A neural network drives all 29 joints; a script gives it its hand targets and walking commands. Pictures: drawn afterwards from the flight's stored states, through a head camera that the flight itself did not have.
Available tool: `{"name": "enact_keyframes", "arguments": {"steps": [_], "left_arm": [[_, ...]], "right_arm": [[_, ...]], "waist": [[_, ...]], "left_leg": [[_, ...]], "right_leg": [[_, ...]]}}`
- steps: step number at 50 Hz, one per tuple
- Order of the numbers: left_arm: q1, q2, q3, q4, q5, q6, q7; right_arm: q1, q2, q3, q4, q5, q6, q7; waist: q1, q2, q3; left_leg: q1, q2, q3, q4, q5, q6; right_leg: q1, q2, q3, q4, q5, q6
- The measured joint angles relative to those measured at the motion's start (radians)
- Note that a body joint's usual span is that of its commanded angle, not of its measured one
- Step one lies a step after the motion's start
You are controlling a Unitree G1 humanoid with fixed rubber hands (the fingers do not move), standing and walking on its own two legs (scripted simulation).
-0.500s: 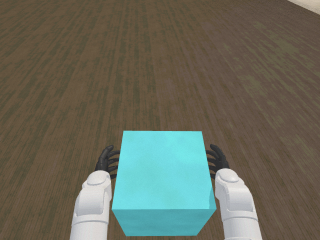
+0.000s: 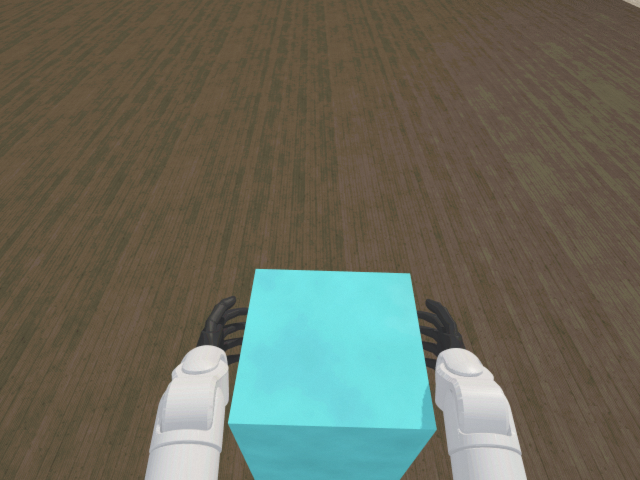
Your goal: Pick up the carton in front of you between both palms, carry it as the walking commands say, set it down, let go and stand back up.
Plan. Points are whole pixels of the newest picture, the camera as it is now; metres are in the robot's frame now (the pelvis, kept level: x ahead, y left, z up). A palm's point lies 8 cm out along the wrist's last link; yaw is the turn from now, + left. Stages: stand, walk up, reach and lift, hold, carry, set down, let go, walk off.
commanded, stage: hold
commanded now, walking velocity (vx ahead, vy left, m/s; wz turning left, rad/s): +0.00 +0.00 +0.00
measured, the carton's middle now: (329, 381) +0.28 -0.01 -0.05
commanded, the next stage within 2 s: set down in 0.08 s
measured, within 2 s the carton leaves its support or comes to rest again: neither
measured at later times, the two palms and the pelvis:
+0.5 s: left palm (222, 359) +0.31 +0.14 -0.03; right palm (429, 347) +0.33 -0.16 -0.03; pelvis -0.05 -0.04 -0.03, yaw +5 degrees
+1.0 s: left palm (258, 375) +0.38 +0.12 -0.21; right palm (417, 381) +0.36 -0.18 -0.22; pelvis -0.06 -0.02 -0.14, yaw +6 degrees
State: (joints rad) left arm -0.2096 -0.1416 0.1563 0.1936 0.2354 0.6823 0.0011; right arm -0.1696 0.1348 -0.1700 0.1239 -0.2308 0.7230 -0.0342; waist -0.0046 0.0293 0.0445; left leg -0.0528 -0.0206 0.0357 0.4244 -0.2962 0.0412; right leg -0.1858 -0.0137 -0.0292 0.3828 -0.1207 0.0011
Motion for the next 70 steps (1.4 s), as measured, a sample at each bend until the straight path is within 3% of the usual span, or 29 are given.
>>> {"name": "enact_keyframes", "arguments": {"steps": [5, 8, 14, 19, 24, 30, 37, 42, 55, 70], "left_arm": [[0.005, 0.001, 0.023, -0.003, -0.011, -0.014, 0.002], [-0.017, -0.003, 0.047, 0.025, -0.007, -0.018, 0.001], [-0.198, -0.036, 0.205, 0.242, 0.078, -0.092, -0.034], [-0.362, -0.027, 0.332, 0.399, 0.169, -0.189, -0.063], [-0.45, -0.005, 0.392, 0.467, 0.22, -0.276, -0.083], [-0.47, 0.022, 0.364, 0.472, 0.173, -0.414, -0.079], [-0.481, 0.076, 0.236, 0.452, 0.013, -0.551, -0.036], [-0.501, 0.092, 0.183, 0.438, -0.069, -0.554, -0.003], [-0.629, 0.067, 0.26, 0.515, -0.002, -0.469, 0.022], [-0.813, 0.12, 0.183, 0.542, -0.075, -0.443, 0.095]], "right_arm": [[-0.03, 0.005, 0.004, 0.025, -0.009, -0.007, 0.0], [-0.064, 0.011, -0.014, 0.065, -0.027, -0.011, 0.01], [-0.225, 0.049, -0.194, 0.228, -0.094, -0.062, 0.031], [-0.377, 0.058, -0.316, 0.355, -0.155, -0.142, 0.035], [-0.458, 0.064, -0.37, 0.421, -0.204, -0.239, 0.037], [-0.448, 0.064, -0.347, 0.415, -0.169, -0.401, 0.015], [-0.423, 0.025, -0.253, 0.357, -0.026, -0.545, -0.039], [-0.436, -0.001, -0.228, 0.321, 0.027, -0.539, -0.052], [-0.569, -0.037, -0.336, 0.414, -0.032, -0.46, 0.005], [-0.739, -0.129, -0.358, 0.446, 0.041, -0.444, 0.013]], "waist": [[0.022, 0.006, 0.018], [0.019, 0.01, 0.022], [-0.019, 0.008, 0.061], [-0.012, 0.013, 0.107], [-0.007, 0.009, 0.119], [-0.016, 0.002, 0.116], [-0.031, 0.014, 0.055], [-0.041, 0.028, -0.058], [-0.078, 0.047, -0.217], [-0.115, 0.052, -0.166]], "left_leg": [[0.021, -0.009, -0.024, -0.009, 0.019, -0.004], [0.025, -0.008, -0.035, 0.004, 0.018, -0.007], [-0.032, -0.018, -0.075, 0.098, -0.004, -0.01], [-0.131, -0.013, -0.083, 0.205, -0.04, -0.014], [-0.306, -0.011, -0.09, 0.3, -0.059, -0.028], [-0.587, -0.019, -0.092, 0.41, -0.071, -0.041], [-0.958, -0.036, -0.087, 0.591, -0.111, -0.051], [-1.166, -0.049, -0.086, 0.73, -0.159, -0.047], [-1.493, -0.065, -0.057, 0.96, -0.234, -0.028], [-1.818, -0.084, -0.028, 1.253, -0.297, -0.025]], "right_leg": [[0.029, -0.002, 0.008, -0.011, 0.011, 0.007], [0.039, -0.003, -0.002, -0.003, 0.01, 0.001], [-0.003, 0.024, 0.035, 0.089, -0.029, -0.004], [-0.099, 0.039, 0.037, 0.186, -0.056, -0.016], [-0.271, 0.044, 0.03, 0.274, -0.07, -0.026], [-0.551, 0.039, 0.025, 0.382, -0.08, -0.032], [-0.922, 0.027, 0.025, 0.559, -0.114, -0.027], [-1.129, 0.018, 0.022, 0.694, -0.16, -0.021], [-1.46, 0.011, 0.043, 0.913, -0.222, 0.001], [-1.793, 0.0, 0.06, 1.201, -0.27, 0.013]]}}
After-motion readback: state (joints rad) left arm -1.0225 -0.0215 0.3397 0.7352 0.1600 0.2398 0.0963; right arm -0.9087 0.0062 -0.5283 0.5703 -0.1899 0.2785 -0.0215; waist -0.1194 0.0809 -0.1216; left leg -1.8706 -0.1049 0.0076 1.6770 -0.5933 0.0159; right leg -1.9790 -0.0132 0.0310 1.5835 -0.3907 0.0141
